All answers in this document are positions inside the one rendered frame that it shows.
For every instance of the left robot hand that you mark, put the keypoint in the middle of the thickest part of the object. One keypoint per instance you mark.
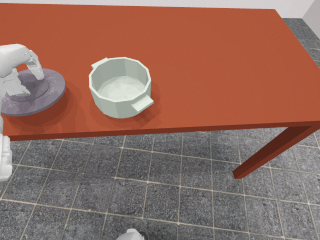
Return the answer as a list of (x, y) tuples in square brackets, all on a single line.
[(18, 54)]

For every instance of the robot left forearm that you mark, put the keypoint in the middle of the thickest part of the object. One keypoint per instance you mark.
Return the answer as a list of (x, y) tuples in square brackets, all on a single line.
[(5, 70)]

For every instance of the table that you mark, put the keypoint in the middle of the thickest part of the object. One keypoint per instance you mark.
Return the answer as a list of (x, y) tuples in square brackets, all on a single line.
[(211, 69)]

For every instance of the robot left shin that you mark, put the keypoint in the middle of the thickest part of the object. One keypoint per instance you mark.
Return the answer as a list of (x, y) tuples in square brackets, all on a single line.
[(132, 230)]

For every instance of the pot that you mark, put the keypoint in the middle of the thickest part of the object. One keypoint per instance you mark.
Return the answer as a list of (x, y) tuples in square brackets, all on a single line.
[(120, 86)]

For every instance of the robot left upper arm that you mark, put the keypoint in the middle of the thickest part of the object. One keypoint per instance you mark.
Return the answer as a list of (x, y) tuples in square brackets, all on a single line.
[(5, 158)]

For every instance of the lid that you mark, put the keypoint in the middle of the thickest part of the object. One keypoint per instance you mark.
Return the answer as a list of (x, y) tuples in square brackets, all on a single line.
[(48, 91)]

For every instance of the knob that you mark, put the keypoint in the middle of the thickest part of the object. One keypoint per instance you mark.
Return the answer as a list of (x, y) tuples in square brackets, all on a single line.
[(28, 80)]

